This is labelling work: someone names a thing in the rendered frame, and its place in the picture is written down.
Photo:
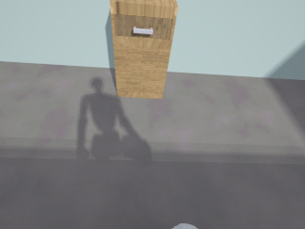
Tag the cabinet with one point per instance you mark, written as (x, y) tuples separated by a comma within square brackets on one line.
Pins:
[(141, 63)]

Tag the drawer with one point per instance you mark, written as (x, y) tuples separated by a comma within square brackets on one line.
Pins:
[(124, 24)]

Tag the handle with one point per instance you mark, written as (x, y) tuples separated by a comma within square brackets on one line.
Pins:
[(143, 31)]

